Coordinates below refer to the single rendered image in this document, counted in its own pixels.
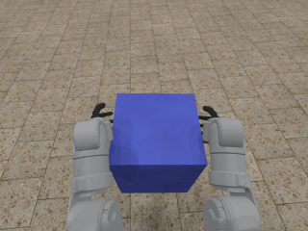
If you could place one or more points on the robot right hand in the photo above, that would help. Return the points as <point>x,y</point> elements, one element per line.
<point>211,111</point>

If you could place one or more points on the left robot forearm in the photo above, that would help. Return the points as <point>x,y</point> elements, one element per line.
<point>91,165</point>

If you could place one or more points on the right robot upper arm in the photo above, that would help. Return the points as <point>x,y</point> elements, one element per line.
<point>231,213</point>

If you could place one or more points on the left robot upper arm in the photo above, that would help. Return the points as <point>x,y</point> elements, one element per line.
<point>102,214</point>

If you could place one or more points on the carton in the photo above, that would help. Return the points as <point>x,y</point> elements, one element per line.
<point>158,145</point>

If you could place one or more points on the robot left hand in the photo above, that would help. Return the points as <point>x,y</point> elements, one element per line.
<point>98,108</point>

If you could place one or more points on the right robot forearm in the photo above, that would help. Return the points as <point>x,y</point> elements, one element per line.
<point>227,160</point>

